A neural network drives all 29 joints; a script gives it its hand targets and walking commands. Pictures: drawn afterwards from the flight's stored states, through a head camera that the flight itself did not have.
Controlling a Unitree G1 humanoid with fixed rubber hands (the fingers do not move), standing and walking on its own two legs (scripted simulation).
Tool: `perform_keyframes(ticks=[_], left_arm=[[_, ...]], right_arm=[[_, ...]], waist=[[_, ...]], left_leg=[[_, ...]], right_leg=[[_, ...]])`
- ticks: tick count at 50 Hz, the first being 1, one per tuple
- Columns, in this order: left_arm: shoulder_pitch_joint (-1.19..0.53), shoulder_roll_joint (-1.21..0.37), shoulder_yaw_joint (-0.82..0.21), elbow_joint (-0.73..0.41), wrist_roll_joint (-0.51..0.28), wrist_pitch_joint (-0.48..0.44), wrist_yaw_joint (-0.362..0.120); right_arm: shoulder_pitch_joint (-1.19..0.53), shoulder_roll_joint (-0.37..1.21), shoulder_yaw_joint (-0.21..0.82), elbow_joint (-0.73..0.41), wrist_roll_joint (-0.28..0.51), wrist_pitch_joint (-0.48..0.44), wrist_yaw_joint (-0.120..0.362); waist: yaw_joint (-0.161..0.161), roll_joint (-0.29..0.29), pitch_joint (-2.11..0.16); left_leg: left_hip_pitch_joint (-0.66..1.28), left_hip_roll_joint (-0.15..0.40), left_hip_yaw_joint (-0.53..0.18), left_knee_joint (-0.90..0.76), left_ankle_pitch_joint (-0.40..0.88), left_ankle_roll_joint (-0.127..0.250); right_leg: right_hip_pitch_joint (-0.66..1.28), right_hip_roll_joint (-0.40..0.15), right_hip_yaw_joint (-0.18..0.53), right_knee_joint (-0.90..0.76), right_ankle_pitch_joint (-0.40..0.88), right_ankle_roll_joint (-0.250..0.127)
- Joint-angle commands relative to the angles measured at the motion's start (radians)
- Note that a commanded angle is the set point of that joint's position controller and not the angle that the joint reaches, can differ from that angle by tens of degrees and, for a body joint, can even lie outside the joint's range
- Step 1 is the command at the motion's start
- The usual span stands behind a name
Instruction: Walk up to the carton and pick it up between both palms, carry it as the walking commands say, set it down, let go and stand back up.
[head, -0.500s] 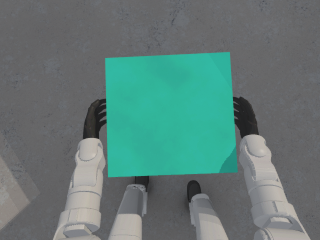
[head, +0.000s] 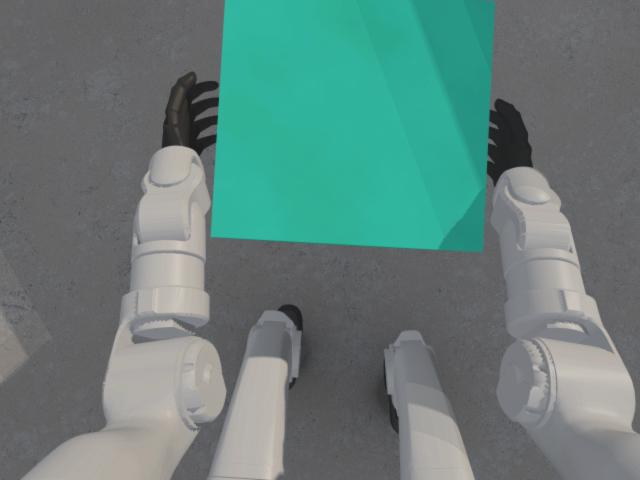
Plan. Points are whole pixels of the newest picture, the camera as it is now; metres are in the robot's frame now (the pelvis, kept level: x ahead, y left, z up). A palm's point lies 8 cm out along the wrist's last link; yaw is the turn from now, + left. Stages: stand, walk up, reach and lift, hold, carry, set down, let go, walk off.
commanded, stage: set down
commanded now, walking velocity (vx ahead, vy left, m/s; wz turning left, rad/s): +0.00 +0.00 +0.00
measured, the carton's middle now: (341, 148) +0.52 +0.02 -0.16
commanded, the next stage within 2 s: none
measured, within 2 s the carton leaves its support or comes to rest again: neither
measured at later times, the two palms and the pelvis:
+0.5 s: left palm (216, 182) +0.47 +0.21 -0.20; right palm (467, 156) +0.53 -0.17 -0.17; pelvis +0.01 -0.03 -0.05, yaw +0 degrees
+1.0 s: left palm (225, 157) +0.53 +0.21 -0.25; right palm (437, 192) +0.51 -0.16 -0.30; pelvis -0.04 -0.03 -0.12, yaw +0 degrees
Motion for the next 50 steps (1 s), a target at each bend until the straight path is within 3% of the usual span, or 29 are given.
perform_keyframes(ticks=[1,2,5,6,8,9,11,14,16,18,21,22,23,25,26,28,29,30,31,36,38,39,42,43,44,46,47,48,50], left_arm=[[-0.517,-0.802,-0.331,0.192,-0.014,0.002,-0.315],[-0.498,-0.783,-0.289,0.256,0.001,0.014,-0.327],[-0.407,-0.835,-0.365,0.142,-0.011,-0.015,-0.338],[-0.466,-0.778,-0.392,0.082,-0.054,-0.030,-0.346],[-0.351,-0.860,-0.500,0.073,-0.084,-0.038,-0.350],[-0.410,-0.818,-0.522,-0.015,-0.118,-0.052,-0.353],[-0.465,-0.796,-0.559,-0.078,-0.168,-0.048,-0.352],[-0.523,-0.729,-0.637,-0.341,-0.283,-0.068,-0.307],[-0.597,-0.676,-0.633,-0.410,-0.298,-0.066,-0.284],[-0.731,-0.557,-0.589,-0.491,-0.264,-0.085,-0.257],[-0.938,-0.461,-0.594,-0.460,-0.248,-0.088,-0.277],[-0.937,-0.451,-0.599,-0.546,-0.213,-0.101,-0.276],[-0.936,-0.476,-0.627,-0.519,-0.233,-0.095,-0.282],[-0.858,-0.536,-0.613,-0.518,-0.260,-0.091,-0.303],[-0.957,-0.462,-0.605,-0.502,-0.267,-0.088,-0.305],[-0.841,-0.536,-0.549,-0.178,-0.277,-0.053,-0.319],[-0.930,-0.472,-0.510,-0.235,-0.259,-0.068,-0.326],[-0.937,-0.518,-0.519,-0.148,-0.259,-0.047,-0.332],[-0.921,-0.503,-0.510,-0.118,-0.271,-0.045,-0.332],[-0.818,-0.574,-0.413,0.122,-0.245,0.025,-0.322],[-0.761,-0.562,-0.284,0.334,-0.120,0.069,-0.319],[-0.834,-0.542,-0.277,0.284,-0.133,0.078,-0.310],[-0.955,-0.497,-0.215,0.328,-0.066,0.101,-0.309],[-0.959,-0.512,-0.191,0.380,-0.070,0.106,-0.322],[-0.983,-0.503,-0.188,0.369,-0.060,0.105,-0.329],[-1.089,-0.522,-0.258,0.221,-0.119,0.110,-0.346],[-1.116,-0.521,-0.297,0.156,-0.133,0.103,-0.335],[-1.098,-0.576,-0.362,0.182,-0.165,0.120,-0.339],[-1.040,-0.571,-0.363,0.285,-0.168,0.129,-0.334]], right_arm=[[-0.779,0.805,0.281,-0.012,0.040,0.023,0.376],[-0.840,0.784,0.272,-0.083,0.033,0.021,0.378],[-0.798,0.809,0.401,-0.182,0.126,0.005,0.382],[-0.787,0.849,0.414,-0.186,0.137,0.019,0.369],[-0.912,0.835,0.551,-0.500,0.252,-0.028,0.349],[-0.921,0.840,0.600,-0.515,0.266,-0.019,0.335],[-0.857,0.839,0.603,-0.532,0.286,-0.007,0.296],[-0.965,0.792,0.763,-0.780,0.379,-0.020,0.241],[-0.848,0.724,0.677,-0.570,0.311,0.018,0.223],[-0.676,0.729,0.611,-0.305,0.272,0.052,0.222],[-0.560,0.722,0.516,-0.082,0.148,0.101,0.233],[-0.514,0.809,0.553,-0.128,0.165,0.089,0.236],[-0.491,0.761,0.513,-0.129,0.141,0.088,0.222],[-0.442,0.828,0.543,-0.172,0.143,0.089,0.224],[-0.599,0.793,0.537,-0.238,0.194,0.081,0.208],[-0.902,0.761,0.598,-0.393,0.256,0.067,0.201],[-0.939,0.789,0.636,-0.381,0.268,0.074,0.196],[-0.951,0.792,0.602,-0.366,0.243,0.075,0.197],[-1.183,0.743,0.672,-0.579,0.300,0.048,0.180],[-1.594,0.579,0.754,-0.814,0.345,0.030,0.156],[-1.605,0.544,0.676,-0.613,0.345,0.050,0.183],[-1.640,0.509,0.627,-0.603,0.326,0.050,0.180],[-1.683,0.576,0.603,-0.444,0.332,0.092,0.207],[-1.663,0.548,0.559,-0.407,0.297,0.100,0.206],[-1.593,0.564,0.537,-0.315,0.299,0.111,0.222],[-1.644,0.580,0.525,-0.425,0.300,0.112,0.233],[-1.684,0.584,0.586,-0.509,0.364,0.094,0.233],[-1.725,0.533,0.583,-0.576,0.367,0.080,0.219],[-1.745,0.545,0.628,-0.566,0.428,0.083,0.212]], waist=[[0.073,0.034,-0.780],[0.071,-0.007,-0.710],[0.148,0.010,-0.951],[0.067,-0.069,-1.044],[0.124,-0.003,-1.329],[0.093,-0.083,-1.415],[0.041,-0.031,-1.526],[0.059,-0.051,-1.905],[0.002,0.059,-1.806],[0.050,0.120,-1.732],[-0.013,0.046,-1.592],[0.046,0.072,-1.691],[-0.018,0.099,-1.718],[0.020,0.060,-1.742],[0.054,0.104,-1.658],[0.087,0.009,-1.637],[0.169,-0.016,-1.576],[0.110,-0.029,-1.542],[0.165,-0.040,-1.658],[0.174,-0.131,-1.686],[0.250,-0.073,-1.358],[0.186,-0.118,-1.398],[0.265,-0.121,-1.337],[0.194,-0.144,-1.240],[0.221,-0.124,-1.245],[0.184,-0.137,-1.433],[0.227,-0.070,-1.655],[0.145,-0.006,-1.733],[0.185,-0.013,-1.709]], left_leg=[[0.801,-0.077,-0.055,-0.039,-0.260,-0.013],[0.770,-0.071,-0.075,-0.039,-0.308,0.002],[0.897,-0.078,-0.037,0.037,0.128,-0.009],[0.848,-0.071,-0.033,0.069,0.126,0.018],[0.985,-0.084,0.016,0.150,0.462,0.016],[0.952,-0.083,0.002,0.183,0.590,0.033],[0.941,-0.081,0.025,0.198,0.649,0.030],[1.062,-0.090,0.013,0.256,0.867,0.030],[1.169,-0.099,0.001,0.254,0.823,0.002],[1.258,-0.066,-0.044,0.259,0.746,-0.006],[1.040,-0.065,0.012,0.261,0.434,-0.018],[1.062,-0.055,0.045,0.294,0.538,-0.013],[1.103,-0.040,0.031,0.303,0.615,-0.014],[1.086,-0.053,0.044,0.315,0.734,-0.012],[1.018,-0.048,0.057,0.329,0.665,-0.001],[0.848,-0.069,0.081,0.337,0.450,0.022],[0.684,-0.087,0.116,0.332,0.405,0.032],[0.612,-0.093,0.130,0.329,0.285,0.028],[0.600,-0.101,0.135,0.337,0.264,0.031],[0.568,-0.098,0.102,0.375,0.126,0.055],[0.517,-0.085,0.075,0.336,-0.093,0.052],[0.574,-0.076,0.029,0.327,-0.124,0.043],[0.479,-0.070,0.078,0.358,-0.201,0.042],[0.429,-0.056,0.045,0.369,-0.252,0.043],[0.452,-0.054,0.072,0.373,-0.224,0.036],[0.597,-0.054,0.043,0.386,-0.143,0.033],[0.754,-0.055,0.091,0.430,0.004,0.027],[0.859,-0.045,0.061,0.450,0.109,0.028],[0.840,-0.046,0.088,0.463,0.126,0.039]], right_leg=[[-0.283,0.123,-0.167,-0.117,-0.160,-0.069],[-0.324,0.127,-0.178,-0.087,-0.168,-0.060],[-0.273,0.137,-0.184,-0.085,0.013,-0.056],[-0.185,0.138,-0.198,-0.088,0.046,-0.042],[-0.114,0.149,-0.194,-0.049,0.226,-0.048],[-0.055,0.156,-0.204,-0.035,0.315,-0.035],[0.049,0.146,-0.197,-0.041,0.432,-0.022],[0.170,0.136,-0.189,0.052,0.602,-0.013],[-0.015,0.142,-0.210,0.036,0.433,-0.017],[-0.249,0.131,-0.197,0.051,0.245,-0.029],[-0.240,0.132,-0.213,0.078,0.128,-0.044],[-0.169,0.127,-0.189,0.102,0.216,-0.051],[-0.209,0.138,-0.205,0.095,0.237,-0.041],[-0.090,0.153,-0.192,0.085,0.357,-0.038],[-0.149,0.146,-0.173,0.082,0.297,-0.034],[-0.027,0.129,-0.171,0.111,0.232,-0.032],[0.059,0.122,-0.134,0.124,0.272,-0.027],[0.086,0.123,-0.163,0.124,0.208,-0.029],[0.159,0.118,-0.159,0.154,0.218,-0.024],[0.201,0.106,-0.214,0.213,0.086,-0.009],[-0.029,0.102,-0.223,0.217,-0.123,-0.007],[-0.025,0.109,-0.246,0.232,-0.114,-0.004],[-0.011,0.096,-0.221,0.223,-0.198,-0.003],[-0.088,0.095,-0.239,0.240,-0.222,-0.005],[-0.093,0.094,-0.229,0.231,-0.229,-0.008],[-0.085,0.113,-0.259,0.271,-0.117,-0.013],[-0.009,0.110,-0.258,0.267,-0.070,-0.014],[-0.041,0.118,-0.291,0.293,0.010,-0.019],[-0.051,0.106,-0.298,0.300,-0.007,-0.009]])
